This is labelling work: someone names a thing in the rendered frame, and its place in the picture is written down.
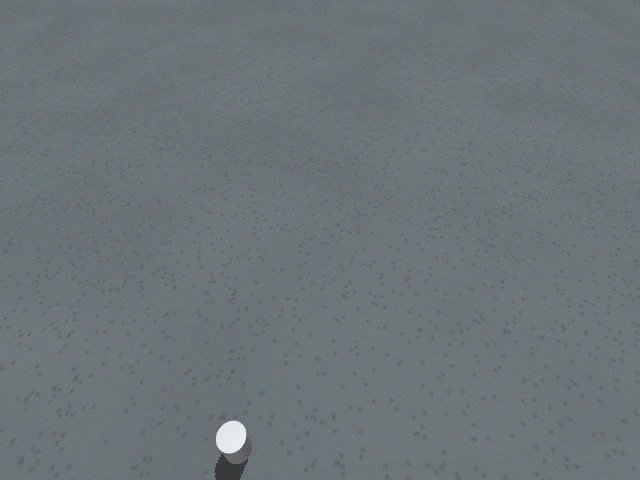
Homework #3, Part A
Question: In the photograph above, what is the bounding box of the can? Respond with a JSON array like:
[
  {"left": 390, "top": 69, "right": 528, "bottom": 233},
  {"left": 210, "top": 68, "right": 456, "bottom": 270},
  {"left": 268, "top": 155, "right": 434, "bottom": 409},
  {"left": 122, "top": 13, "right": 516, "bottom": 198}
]
[{"left": 216, "top": 421, "right": 252, "bottom": 464}]

